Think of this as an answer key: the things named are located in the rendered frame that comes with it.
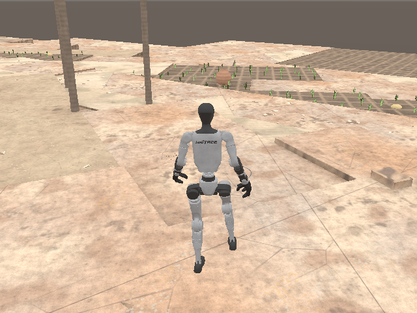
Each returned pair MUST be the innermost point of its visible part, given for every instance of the robot left forearm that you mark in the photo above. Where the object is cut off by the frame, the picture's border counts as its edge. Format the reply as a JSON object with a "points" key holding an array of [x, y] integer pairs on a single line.
{"points": [[177, 169]]}

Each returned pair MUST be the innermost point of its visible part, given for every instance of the robot left hand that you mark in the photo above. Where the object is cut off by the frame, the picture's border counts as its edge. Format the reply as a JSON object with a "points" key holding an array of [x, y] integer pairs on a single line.
{"points": [[178, 180]]}

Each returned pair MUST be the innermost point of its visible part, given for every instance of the right robot upper arm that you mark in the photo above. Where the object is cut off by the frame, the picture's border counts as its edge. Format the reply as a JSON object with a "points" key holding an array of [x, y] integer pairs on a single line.
{"points": [[231, 148]]}

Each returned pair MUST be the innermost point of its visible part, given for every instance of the left robot upper arm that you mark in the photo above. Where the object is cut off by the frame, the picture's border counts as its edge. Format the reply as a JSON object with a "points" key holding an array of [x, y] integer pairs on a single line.
{"points": [[183, 148]]}

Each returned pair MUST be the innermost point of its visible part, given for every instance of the robot right hand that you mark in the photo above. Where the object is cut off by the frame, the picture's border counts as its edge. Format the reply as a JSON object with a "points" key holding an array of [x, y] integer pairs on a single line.
{"points": [[246, 188]]}

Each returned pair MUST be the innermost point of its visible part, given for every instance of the humanoid robot head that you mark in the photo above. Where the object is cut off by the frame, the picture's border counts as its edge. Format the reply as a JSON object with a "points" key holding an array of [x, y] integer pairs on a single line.
{"points": [[206, 114]]}

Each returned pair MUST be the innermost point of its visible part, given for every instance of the robot right forearm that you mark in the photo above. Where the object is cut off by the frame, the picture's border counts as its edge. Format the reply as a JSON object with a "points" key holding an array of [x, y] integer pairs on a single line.
{"points": [[241, 173]]}

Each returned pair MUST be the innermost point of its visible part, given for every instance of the robot torso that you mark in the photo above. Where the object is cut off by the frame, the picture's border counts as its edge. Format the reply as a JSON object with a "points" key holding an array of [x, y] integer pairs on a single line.
{"points": [[207, 150]]}

